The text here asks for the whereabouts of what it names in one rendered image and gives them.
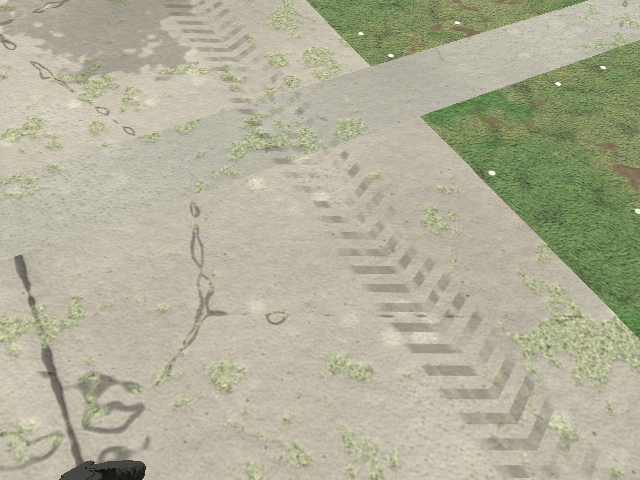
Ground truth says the robot left hand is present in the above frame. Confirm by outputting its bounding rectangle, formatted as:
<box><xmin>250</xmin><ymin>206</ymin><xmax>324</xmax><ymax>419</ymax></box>
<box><xmin>59</xmin><ymin>460</ymin><xmax>146</xmax><ymax>480</ymax></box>

